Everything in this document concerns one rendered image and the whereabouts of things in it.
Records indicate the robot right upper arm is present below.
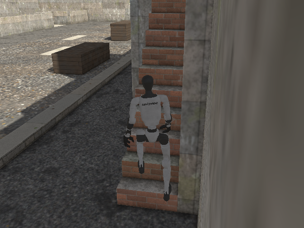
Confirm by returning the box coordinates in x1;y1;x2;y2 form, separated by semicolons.
159;95;171;121

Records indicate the robot left hand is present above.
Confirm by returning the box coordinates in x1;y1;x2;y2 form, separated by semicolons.
123;136;134;148

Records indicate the robot left foot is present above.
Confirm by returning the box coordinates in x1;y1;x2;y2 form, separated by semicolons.
138;161;144;174

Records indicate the robot right thigh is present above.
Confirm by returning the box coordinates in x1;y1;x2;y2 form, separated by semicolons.
159;133;170;169

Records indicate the robot right forearm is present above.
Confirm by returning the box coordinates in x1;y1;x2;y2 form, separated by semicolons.
165;114;172;127

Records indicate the robot left upper arm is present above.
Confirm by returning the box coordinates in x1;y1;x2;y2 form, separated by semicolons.
129;97;139;124

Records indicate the robot right hand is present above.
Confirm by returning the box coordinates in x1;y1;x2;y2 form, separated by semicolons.
160;125;171;133

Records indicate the robot left forearm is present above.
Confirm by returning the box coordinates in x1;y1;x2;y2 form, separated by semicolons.
124;117;133;137

